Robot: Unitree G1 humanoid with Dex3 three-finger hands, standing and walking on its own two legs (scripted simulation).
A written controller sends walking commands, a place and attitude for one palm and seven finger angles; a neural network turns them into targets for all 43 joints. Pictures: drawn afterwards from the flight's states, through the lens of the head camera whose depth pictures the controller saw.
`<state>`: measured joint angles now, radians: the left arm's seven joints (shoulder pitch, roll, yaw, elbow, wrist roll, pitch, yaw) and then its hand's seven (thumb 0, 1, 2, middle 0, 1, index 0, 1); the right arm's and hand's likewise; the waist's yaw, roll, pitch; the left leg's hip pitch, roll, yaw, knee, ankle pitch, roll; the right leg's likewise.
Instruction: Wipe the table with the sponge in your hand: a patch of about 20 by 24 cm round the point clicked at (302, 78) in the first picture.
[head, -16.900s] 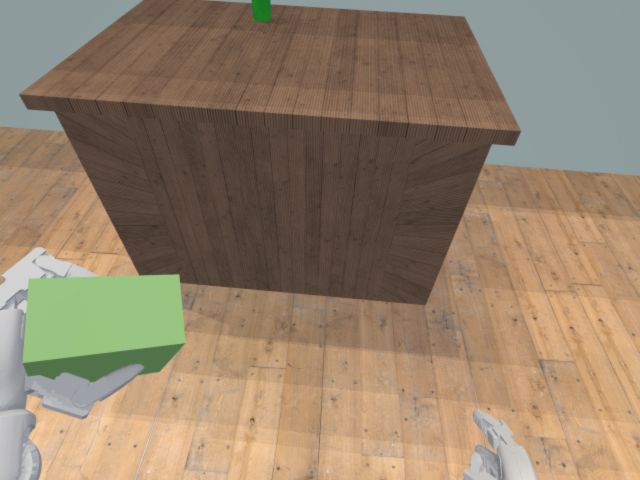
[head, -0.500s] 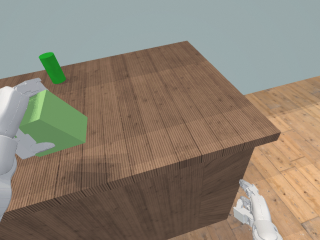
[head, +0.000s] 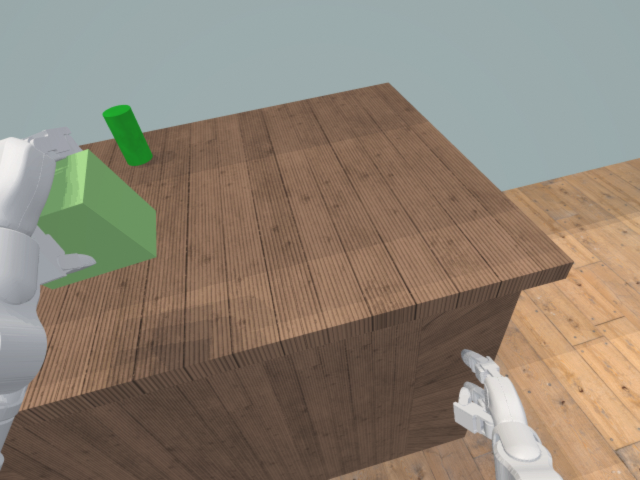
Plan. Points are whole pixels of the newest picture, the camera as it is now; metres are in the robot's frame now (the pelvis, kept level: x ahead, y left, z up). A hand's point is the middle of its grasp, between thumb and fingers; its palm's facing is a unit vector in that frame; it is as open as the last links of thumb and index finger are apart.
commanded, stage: turn the palm down, sponge in hand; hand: left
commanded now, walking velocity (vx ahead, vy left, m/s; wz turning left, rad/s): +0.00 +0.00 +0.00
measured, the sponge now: (81, 233) +0.26 +0.31 +0.23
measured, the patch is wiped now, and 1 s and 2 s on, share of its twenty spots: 0.00 0.00 0.00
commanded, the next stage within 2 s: move the sponge above the wiping area in 0.40 s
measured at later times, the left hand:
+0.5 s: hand (105, 232) +0.25 +0.27 +0.24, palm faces +0.31 -0.07 -0.95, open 10.4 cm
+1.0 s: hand (141, 258) +0.27 +0.26 +0.18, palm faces +0.14 -0.10 -0.98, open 10.3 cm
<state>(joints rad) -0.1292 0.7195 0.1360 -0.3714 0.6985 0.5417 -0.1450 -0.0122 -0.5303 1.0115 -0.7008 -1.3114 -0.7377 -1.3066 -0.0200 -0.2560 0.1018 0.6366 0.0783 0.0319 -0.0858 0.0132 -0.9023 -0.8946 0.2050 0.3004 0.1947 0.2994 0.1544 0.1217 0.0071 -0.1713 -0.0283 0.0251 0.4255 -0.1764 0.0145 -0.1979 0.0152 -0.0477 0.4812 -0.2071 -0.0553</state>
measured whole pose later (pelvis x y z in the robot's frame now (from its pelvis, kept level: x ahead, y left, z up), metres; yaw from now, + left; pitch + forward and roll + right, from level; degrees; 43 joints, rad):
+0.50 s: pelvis +0.00 -0.03 +0.00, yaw +0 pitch -4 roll +2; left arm -0.07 0.66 0.11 -0.35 0.70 0.52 -0.15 -0.01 -0.53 1.01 -0.70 -1.30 -0.74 -1.30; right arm -0.01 -0.28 0.08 0.63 0.08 0.01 -0.08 0.01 -0.90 -0.89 0.20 0.30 0.20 0.30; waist 0.14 0.15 0.00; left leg -0.18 0.00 0.01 0.45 -0.20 -0.02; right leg -0.20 0.05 -0.06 0.50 -0.23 -0.09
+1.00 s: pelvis +0.01 -0.02 +0.00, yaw +0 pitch -4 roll +2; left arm -0.05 0.62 0.02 -0.28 0.74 0.49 -0.17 -0.01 -0.53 1.01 -0.71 -1.30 -0.74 -1.29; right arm 0.01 -0.29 0.06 0.64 0.07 -0.01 -0.10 0.01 -0.90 -0.89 0.20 0.30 0.20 0.30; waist 0.13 0.14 0.01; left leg -0.19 0.00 0.01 0.47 -0.21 -0.01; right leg -0.21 0.04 -0.06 0.52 -0.24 -0.09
